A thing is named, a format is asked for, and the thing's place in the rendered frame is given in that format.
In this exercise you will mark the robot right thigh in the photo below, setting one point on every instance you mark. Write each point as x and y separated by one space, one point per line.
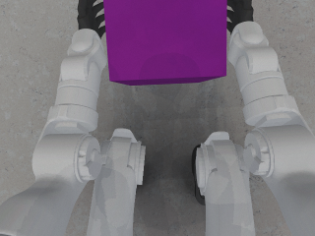
228 203

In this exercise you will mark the left robot forearm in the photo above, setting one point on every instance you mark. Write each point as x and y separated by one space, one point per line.
74 111

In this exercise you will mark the right robot hand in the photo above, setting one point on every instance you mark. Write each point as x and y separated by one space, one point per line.
242 12

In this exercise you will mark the robot left thigh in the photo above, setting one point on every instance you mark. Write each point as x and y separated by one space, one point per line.
113 200

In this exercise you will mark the carton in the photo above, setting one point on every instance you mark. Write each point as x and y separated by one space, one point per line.
164 42

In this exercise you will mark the robot thigh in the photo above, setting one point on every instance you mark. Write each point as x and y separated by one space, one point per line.
228 203
113 200

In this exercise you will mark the robot right upper arm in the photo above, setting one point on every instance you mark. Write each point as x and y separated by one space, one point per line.
284 156

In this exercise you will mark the left robot hand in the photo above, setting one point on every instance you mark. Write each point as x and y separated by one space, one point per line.
87 19

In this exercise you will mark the right robot forearm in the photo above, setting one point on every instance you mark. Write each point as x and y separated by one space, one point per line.
260 79

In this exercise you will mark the robot left upper arm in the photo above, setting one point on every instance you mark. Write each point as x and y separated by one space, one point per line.
62 164

